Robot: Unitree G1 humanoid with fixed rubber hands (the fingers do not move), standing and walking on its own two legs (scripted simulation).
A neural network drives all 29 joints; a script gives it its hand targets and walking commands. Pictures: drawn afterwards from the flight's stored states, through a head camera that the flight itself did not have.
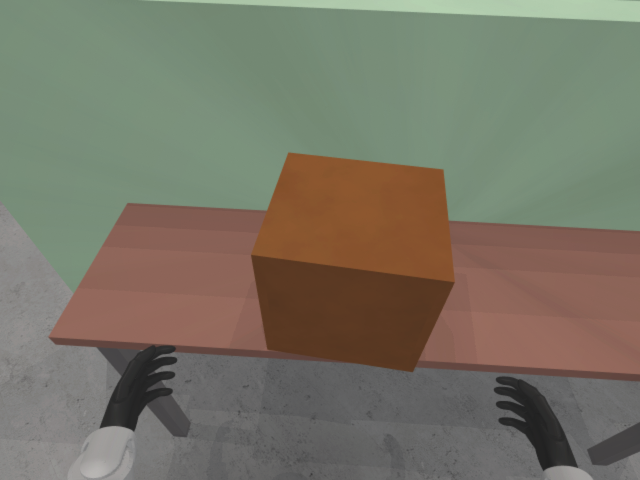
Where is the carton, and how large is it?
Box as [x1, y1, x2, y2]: [251, 152, 454, 371]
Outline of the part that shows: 288,152 251,253 267,349 412,371 454,282 443,170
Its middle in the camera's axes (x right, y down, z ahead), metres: +0.05 +0.04 +0.60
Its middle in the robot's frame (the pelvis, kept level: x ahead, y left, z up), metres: +0.43 -0.04 +0.00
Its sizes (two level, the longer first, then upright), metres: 0.237 0.211 0.241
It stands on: a table, 0.65 m high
